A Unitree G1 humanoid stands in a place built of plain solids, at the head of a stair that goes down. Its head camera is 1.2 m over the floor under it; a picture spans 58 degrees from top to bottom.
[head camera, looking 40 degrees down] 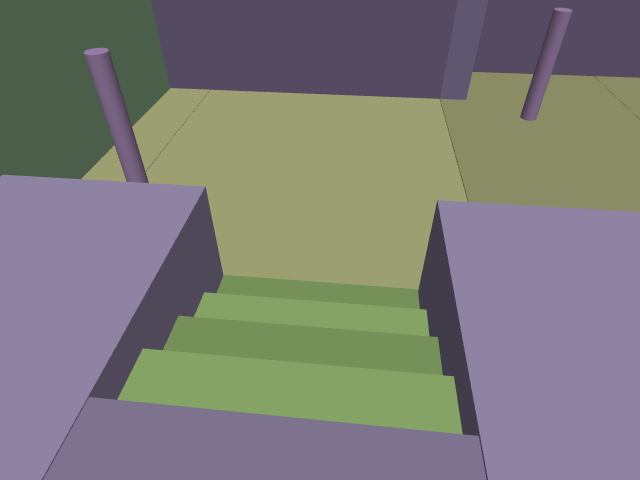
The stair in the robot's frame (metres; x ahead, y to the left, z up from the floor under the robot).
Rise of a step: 0.16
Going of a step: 0.29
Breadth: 1.15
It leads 6 degrees to the right of straight ahead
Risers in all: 5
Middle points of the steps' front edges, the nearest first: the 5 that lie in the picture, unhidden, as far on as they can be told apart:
0.64 0.12 0.00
0.93 0.09 -0.15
1.21 0.06 -0.31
1.50 0.04 -0.47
1.79 0.01 -0.62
